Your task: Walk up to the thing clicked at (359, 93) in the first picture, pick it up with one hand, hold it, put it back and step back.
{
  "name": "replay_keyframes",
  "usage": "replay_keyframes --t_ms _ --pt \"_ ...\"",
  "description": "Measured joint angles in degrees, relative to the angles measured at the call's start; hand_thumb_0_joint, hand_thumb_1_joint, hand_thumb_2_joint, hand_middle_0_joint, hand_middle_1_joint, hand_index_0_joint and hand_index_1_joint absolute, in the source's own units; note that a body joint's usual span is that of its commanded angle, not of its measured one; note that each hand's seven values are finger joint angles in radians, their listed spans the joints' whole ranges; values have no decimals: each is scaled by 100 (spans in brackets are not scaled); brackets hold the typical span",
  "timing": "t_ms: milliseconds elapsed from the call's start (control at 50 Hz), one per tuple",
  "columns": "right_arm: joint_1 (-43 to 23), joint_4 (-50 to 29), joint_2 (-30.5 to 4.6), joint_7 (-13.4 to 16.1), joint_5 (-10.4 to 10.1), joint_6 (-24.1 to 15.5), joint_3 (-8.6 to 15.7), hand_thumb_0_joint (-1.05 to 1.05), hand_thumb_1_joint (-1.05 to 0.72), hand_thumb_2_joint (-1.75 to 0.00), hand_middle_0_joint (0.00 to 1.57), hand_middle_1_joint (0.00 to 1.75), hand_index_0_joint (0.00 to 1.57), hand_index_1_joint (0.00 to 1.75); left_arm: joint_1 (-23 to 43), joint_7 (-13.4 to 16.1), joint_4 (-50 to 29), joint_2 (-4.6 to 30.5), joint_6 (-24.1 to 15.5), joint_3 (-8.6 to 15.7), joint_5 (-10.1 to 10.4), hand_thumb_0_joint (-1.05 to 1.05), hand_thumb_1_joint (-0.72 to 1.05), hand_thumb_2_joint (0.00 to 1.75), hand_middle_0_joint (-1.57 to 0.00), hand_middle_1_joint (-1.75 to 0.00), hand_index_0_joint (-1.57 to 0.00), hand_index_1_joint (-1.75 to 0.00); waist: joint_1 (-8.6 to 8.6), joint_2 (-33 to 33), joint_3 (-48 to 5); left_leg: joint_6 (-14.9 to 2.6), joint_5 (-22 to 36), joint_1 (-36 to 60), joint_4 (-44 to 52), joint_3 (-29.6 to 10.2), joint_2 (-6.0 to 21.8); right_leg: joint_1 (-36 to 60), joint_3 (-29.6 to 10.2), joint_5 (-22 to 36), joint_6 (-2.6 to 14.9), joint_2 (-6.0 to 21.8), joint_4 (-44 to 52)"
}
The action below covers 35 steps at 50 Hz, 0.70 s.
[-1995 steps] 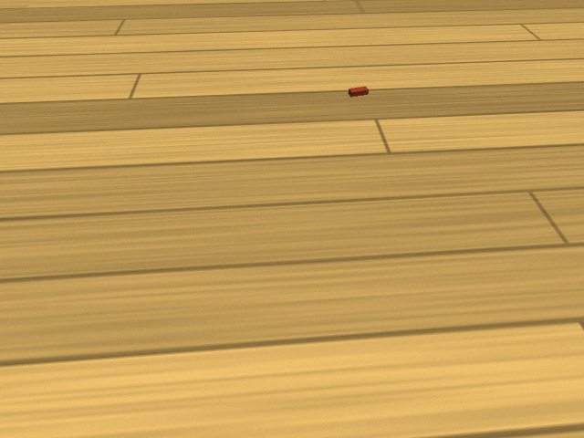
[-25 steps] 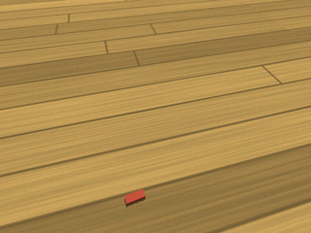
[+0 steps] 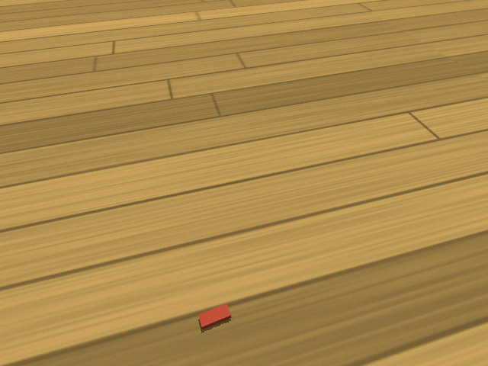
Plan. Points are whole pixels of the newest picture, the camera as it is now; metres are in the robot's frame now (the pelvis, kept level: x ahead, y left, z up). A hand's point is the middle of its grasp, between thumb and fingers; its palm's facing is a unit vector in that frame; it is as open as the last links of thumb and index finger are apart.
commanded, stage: stand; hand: left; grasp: from above
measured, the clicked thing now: (214, 316) +0.47 +0.17 -0.77
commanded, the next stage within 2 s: step back in 1.56 s
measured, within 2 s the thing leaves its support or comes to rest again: neither
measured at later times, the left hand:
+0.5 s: hand out of the picture +0.07 +0.23 -0.16, palm faces +0.02 -0.94 -0.33, open 7.3 cm
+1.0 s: hand out of the picture +0.09 +0.24 -0.16, palm faces +0.00 -0.94 -0.34, open 7.3 cm
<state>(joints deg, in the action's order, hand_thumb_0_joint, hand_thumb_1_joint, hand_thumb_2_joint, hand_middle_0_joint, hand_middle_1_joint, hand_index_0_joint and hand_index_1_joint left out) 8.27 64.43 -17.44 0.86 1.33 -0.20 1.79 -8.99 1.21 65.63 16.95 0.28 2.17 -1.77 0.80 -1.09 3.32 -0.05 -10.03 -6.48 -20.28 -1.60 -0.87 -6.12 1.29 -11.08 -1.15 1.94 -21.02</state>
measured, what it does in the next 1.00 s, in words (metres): stands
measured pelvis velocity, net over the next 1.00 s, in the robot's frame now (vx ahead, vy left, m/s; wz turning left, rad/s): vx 0.01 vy -0.01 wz -0.01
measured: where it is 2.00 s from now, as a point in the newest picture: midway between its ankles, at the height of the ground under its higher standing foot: outside the picture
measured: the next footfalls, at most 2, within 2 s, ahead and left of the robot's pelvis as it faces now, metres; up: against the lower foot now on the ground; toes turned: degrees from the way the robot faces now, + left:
none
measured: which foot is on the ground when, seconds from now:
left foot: down 0.00-1.00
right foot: down 0.00-1.00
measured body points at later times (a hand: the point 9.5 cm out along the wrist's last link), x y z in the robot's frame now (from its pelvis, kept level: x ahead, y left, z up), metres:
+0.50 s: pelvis +0.01 -0.01 +0.00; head +0.02 -0.02 +0.45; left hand +0.07 +0.28 -0.14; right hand +0.07 -0.30 -0.14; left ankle +0.02 +0.12 -0.75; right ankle +0.01 -0.13 -0.75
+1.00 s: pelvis +0.01 -0.01 +0.00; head +0.02 -0.01 +0.45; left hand +0.09 +0.29 -0.13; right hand +0.08 -0.30 -0.14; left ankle +0.02 +0.12 -0.75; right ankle +0.01 -0.13 -0.75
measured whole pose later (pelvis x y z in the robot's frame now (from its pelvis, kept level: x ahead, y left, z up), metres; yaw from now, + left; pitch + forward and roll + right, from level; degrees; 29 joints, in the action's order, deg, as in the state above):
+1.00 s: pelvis +0.01 -0.01 +0.00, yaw -1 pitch -3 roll +0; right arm 6.4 65.5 -19.0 0.5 0.8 -0.8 0.2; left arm -5.8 0.3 66.3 18.2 -0.2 1.7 -0.9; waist 0.2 -0.7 3.2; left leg 0.8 -10.2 -5.6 -18.2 -1.2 0.4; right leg -5.3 0.9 -10.7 -0.3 0.7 -18.5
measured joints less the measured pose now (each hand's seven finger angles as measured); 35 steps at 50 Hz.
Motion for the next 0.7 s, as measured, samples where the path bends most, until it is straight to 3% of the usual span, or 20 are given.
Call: replay_keyframes --t_ms 700 --pt "-179 72 -129 -9 -49 -48 -147 0 -91 -90 20 30 20 30 330 -57 78 46 -67 -25 80 0 91 90 -21 -30 -21 -30 -64 14 11 105 -35 73 138 -3 157 111 4 42 101 -157 257"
